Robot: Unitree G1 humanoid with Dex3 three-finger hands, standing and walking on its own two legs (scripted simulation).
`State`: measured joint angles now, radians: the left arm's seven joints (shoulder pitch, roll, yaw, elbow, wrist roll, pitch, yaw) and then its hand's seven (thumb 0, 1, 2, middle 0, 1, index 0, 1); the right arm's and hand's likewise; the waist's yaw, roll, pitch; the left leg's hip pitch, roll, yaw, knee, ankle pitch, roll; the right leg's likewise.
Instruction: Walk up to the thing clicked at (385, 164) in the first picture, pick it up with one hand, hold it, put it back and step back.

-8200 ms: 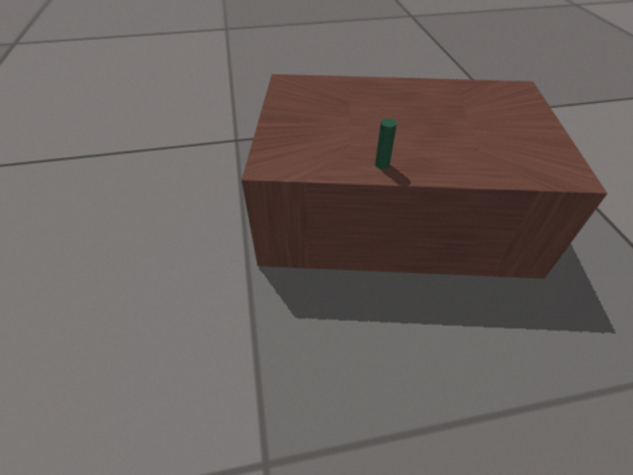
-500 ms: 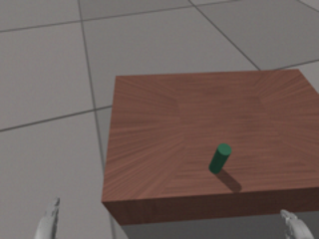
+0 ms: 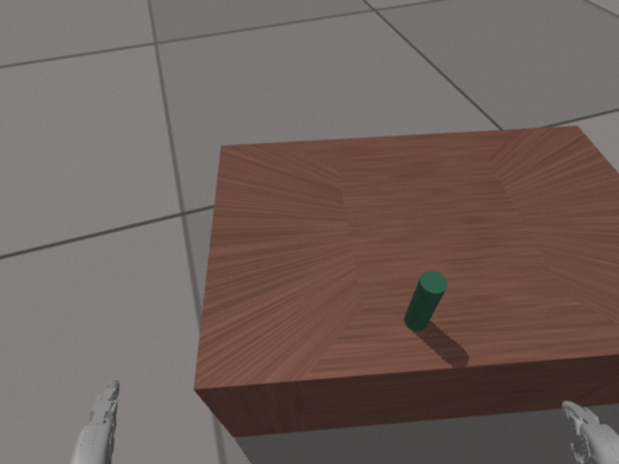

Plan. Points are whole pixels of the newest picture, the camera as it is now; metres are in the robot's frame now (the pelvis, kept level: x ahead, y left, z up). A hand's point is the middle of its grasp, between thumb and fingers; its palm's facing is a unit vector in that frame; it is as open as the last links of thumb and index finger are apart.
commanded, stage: go down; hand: right
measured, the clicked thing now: (423, 303) +0.44 -0.21 -0.20
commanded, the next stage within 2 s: approach in 1.74 s
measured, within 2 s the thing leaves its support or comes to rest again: neither
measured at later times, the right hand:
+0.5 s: hand (588, 402) +0.21 -0.32 -0.02, palm faces +0.18 +0.94 -0.28, open 17.5 cm
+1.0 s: hand (614, 320) +0.29 -0.36 +0.03, palm faces +0.21 +0.97 -0.15, open 17.4 cm
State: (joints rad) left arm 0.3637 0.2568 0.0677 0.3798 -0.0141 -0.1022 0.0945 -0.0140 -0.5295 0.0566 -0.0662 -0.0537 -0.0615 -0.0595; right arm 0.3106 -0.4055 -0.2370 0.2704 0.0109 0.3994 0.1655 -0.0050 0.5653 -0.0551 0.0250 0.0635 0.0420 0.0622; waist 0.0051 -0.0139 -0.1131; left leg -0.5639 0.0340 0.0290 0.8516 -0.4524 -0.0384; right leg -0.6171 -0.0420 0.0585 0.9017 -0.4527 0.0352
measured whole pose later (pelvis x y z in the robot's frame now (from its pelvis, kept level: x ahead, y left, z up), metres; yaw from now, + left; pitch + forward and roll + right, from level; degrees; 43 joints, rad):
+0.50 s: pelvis -0.01 +0.00 +0.00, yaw -1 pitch +9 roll +2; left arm 0.38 0.25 0.04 0.36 -0.01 -0.16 0.13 -0.01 -0.53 0.06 -0.07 -0.05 -0.06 -0.06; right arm 0.14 -0.50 -0.37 0.29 0.08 0.34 0.23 -0.01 0.54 -0.05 0.04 0.06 0.05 0.06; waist 0.01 -0.01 -0.11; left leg -0.58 0.04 0.04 0.88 -0.45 -0.04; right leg -0.65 -0.04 0.08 0.94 -0.45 0.03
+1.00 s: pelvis -0.01 +0.00 +0.00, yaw +0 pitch +10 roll +2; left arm 0.30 0.26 -0.01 0.49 0.00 -0.18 0.13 -0.01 -0.54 0.07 -0.06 -0.05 -0.05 -0.06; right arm -0.23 -0.68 -0.55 0.78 0.11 0.06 0.46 -0.01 0.52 -0.05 0.05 0.05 0.05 0.05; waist 0.04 0.02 -0.09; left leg -0.58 0.02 0.03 0.82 -0.41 -0.03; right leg -0.64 -0.05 0.06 0.87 -0.42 0.04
